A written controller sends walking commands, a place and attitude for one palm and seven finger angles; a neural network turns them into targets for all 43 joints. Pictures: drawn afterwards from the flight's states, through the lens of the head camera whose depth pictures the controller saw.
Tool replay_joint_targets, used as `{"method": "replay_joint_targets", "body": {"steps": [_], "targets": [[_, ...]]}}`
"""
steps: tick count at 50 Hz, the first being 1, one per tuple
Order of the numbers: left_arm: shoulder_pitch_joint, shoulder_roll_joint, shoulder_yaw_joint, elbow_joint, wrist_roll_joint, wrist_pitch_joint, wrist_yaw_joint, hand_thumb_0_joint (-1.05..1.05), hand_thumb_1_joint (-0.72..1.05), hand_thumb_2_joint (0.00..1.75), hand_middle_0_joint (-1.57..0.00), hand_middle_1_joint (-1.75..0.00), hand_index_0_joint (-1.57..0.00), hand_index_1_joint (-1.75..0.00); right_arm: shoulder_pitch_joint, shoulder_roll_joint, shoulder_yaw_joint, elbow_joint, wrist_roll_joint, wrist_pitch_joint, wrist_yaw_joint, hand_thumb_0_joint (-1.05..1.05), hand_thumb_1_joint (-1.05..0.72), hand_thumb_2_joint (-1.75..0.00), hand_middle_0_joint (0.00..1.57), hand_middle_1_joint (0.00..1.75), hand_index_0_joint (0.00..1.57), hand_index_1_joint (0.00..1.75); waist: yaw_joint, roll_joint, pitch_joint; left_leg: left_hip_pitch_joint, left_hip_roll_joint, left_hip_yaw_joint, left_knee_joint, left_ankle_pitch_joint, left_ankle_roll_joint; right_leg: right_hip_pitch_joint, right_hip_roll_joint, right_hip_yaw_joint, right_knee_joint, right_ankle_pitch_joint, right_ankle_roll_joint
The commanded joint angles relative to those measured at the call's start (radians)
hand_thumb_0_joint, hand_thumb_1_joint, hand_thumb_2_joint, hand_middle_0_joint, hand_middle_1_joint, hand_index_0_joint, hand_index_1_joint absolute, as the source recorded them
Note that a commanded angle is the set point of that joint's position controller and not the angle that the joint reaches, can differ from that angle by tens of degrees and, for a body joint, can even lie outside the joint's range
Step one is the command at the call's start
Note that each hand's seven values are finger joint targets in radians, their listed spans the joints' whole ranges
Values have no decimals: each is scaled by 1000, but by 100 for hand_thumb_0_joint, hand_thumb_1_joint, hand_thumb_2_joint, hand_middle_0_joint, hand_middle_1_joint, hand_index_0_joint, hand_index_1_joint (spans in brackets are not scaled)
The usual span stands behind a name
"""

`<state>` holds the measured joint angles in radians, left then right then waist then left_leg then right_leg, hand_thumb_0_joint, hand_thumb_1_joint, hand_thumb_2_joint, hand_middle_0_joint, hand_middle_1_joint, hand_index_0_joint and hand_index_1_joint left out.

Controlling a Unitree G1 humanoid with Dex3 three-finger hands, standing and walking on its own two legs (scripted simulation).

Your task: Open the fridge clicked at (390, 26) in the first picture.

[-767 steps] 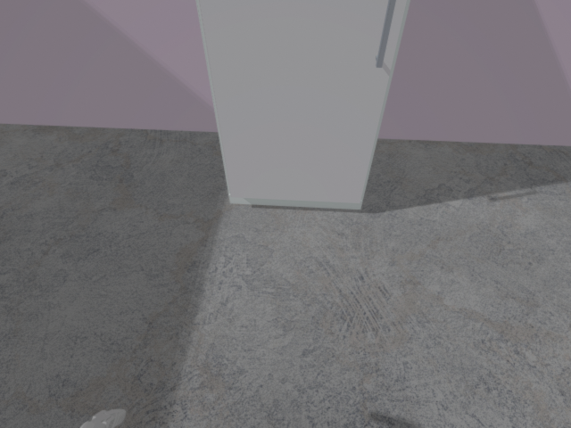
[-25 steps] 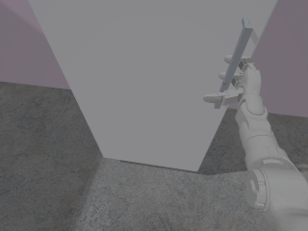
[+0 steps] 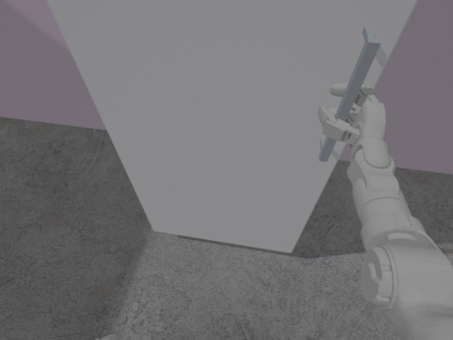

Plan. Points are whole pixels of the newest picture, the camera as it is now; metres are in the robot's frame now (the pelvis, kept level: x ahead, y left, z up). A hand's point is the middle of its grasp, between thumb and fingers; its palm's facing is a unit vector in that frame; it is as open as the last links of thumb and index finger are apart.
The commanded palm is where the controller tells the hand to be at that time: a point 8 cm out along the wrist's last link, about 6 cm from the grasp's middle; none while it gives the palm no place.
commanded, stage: grip the handle and tug to test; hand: right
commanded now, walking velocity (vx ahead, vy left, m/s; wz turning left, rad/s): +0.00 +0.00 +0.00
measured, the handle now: (342, 104) +0.53 -0.13 +0.14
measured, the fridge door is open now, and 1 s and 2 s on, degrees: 0 0 13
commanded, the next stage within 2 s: pull the door a little, standing still in 0.82 s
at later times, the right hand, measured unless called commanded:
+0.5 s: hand (331, 119) +0.48 -0.10 +0.15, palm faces +0.04 +1.00 +0.01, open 5.2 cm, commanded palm +0.43 -0.16 +0.15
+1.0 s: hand (330, 122) +0.47 -0.10 +0.15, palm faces +0.04 +1.00 +0.01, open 5.7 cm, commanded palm +0.44 -0.15 +0.15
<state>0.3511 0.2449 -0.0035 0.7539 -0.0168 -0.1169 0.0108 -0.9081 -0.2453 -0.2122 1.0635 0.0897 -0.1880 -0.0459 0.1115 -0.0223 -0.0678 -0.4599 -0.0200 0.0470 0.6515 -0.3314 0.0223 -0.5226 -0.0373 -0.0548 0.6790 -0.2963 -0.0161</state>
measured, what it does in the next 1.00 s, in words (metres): shifts its weight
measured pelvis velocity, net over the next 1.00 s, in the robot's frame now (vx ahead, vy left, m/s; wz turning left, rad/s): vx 0.05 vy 0.00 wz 0.04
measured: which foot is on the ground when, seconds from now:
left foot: down 0.00-1.00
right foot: down 0.00-1.00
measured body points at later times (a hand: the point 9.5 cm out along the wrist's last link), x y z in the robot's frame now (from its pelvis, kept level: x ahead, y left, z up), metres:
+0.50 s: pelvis +0.01 +0.01 +0.00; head +0.04 +0.01 +0.45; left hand +0.06 +0.27 -0.11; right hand +0.47 -0.16 +0.15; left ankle -0.01 +0.11 -0.72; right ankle +0.02 -0.11 -0.72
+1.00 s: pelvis +0.05 +0.00 +0.02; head +0.06 +0.01 +0.47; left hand +0.14 +0.26 -0.10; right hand +0.46 -0.16 +0.15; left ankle +0.00 +0.11 -0.72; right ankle +0.03 -0.11 -0.72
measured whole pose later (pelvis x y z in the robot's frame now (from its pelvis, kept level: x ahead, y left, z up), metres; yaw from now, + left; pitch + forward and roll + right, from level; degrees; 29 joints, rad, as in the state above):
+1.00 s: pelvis +0.05 +0.00 +0.02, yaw +2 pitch +6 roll +0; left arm 0.30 0.23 0.01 0.67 -0.04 -0.04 0.02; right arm -0.52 -0.16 -0.16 0.49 0.13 0.06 -0.06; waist 0.06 -0.02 -0.08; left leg -0.27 -0.03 0.00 0.50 -0.32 0.02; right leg -0.32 -0.04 -0.08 0.53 -0.29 -0.01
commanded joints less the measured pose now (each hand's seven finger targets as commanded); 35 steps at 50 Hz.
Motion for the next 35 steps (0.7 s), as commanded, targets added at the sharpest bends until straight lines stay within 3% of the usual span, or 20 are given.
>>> {"method": "replay_joint_targets", "body": {"steps": [1,4,5,6,9,12,14,15,18,20,23,25,26,28,29,30,33,35], "targets": [[53,149,56,-82,-3,-41,13,0,90,90,-20,-30,-20,-30,-547,-133,7,-250,6,-72,10,0,-90,-90,45,140,45,140,13,-3,-361,55,-26,-35,-89,323,-7,274,38,57,-54,223,-5],[56,155,59,-85,-3,-37,14,0,90,90,-20,-30,-20,-30,-483,-197,-54,-250,9,-74,12,0,-90,-90,45,140,45,140,-11,33,-381,100,-25,-40,-83,370,-7,255,40,54,-53,250,-8],[50,149,57,-89,-3,-37,12,0,90,90,-20,-30,-20,-30,-490,-157,-19,-263,9,-72,17,0,-90,-90,45,140,45,140,-1,39,-375,103,-25,-39,-86,379,-9,253,42,51,-55,249,-9],[51,147,58,-88,-5,-37,11,0,90,90,-20,-30,-20,-30,-481,-154,-17,-265,6,-70,18,0,-90,-90,45,140,45,140,-4,39,-364,106,-25,-40,-87,387,-9,251,41,49,-55,251,-8],[45,153,57,-96,-8,-28,13,0,90,90,-20,-30,-20,-30,-466,-195,-49,-274,8,-54,17,0,-90,-90,45,140,45,140,-13,34,-354,123,-22,-46,-95,383,-10,232,44,43,-63,234,-10],[34,148,58,-109,-10,-25,14,0,90,90,-20,-30,-20,-30,-407,-197,-61,-294,15,-45,24,0,-90,-90,45,140,45,140,-29,38,-356,154,-22,-49,-98,417,-10,229,46,36,-66,250,-11],[35,149,56,-103,-11,-20,16,0,90,90,-20,-30,-20,-30,-418,-207,-62,-281,11,-39,25,0,-90,-90,45,140,45,140,-18,46,-323,141,-20,-51,-105,409,-13,220,45,36,-68,237,-13],[35,148,57,-107,-10,-19,15,0,90,90,-20,-30,-20,-30,-430,-194,-51,-302,12,-39,27,0,-90,-90,45,140,45,140,-18,31,-340,145,-19,-54,-104,413,-14,230,47,34,-68,240,-12],[32,152,60,-115,-9,-15,18,0,90,90,-20,-30,-20,-30,-376,-226,-85,-314,11,-37,27,0,-90,-90,45,140,45,140,-35,37,-359,172,-20,-54,-103,433,-12,234,49,30,-69,259,-13],[26,143,59,-118,-11,-13,17,0,90,90,-20,-30,-20,-30,-387,-188,-53,-344,13,-35,29,0,-90,-90,45,140,45,140,-30,36,-365,179,-20,-49,-99,457,-12,247,47,32,-72,279,-11],[17,146,64,-135,-11,-12,15,0,90,90,-20,-30,-20,-30,-281,-195,-72,-401,16,-32,28,0,-90,-90,45,140,45,140,-61,14,-405,212,-23,-48,-94,493,-6,277,47,28,-74,328,-10],[1,136,63,-144,-15,-13,12,0,90,90,-20,-30,-20,-30,-251,-140,-32,-455,23,-21,29,0,-90,-90,45,140,45,140,-61,5,-394,209,-25,-42,-95,520,-7,299,44,26,-74,362,-9],[3,141,64,-142,-16,-11,12,0,90,90,-20,-30,-20,-30,-229,-147,-40,-446,28,-9,28,0,-90,-90,45,140,45,140,-58,36,-371,208,-26,-39,-102,513,-9,288,41,26,-79,351,-9],[-4,147,68,-155,-15,-7,14,0,90,90,-20,-30,-20,-30,-169,-155,-52,-486,30,7,29,0,-90,-90,45,140,45,140,-76,55,-384,247,-25,-40,-102,542,-8,287,43,21,-88,369,-10],[-12,144,67,-157,-18,-4,16,0,90,90,-20,-30,-20,-30,-161,-170,-62,-516,31,14,29,0,-90,-90,45,140,45,140,-78,46,-386,256,-22,-43,-104,564,-10,290,41,19,-92,380,-11],[-21,138,65,-161,-21,-1,15,0,90,90,-20,-30,-20,-30,-158,-120,-16,-538,30,25,32,0,-90,-90,45,140,45,140,-72,24,-375,252,-22,-41,-106,570,-10,303,42,17,-93,394,-10],[-22,140,70,-166,-19,5,15,0,90,90,-20,-30,-20,-30,-81,-129,-37,-582,30,56,22,0,-90,-90,45,140,45,140,-93,39,-379,277,-23,-37,-107,607,-9,320,40,17,-95,450,-9],[-36,127,67,-170,-22,9,13,0,90,90,-20,-30,-20,-30,-84,-55,29,-623,28,78,21,0,-90,-90,45,140,45,140,-78,8,-358,257,-22,-32,-111,615,-10,349,35,17,-96,483,-7]]}}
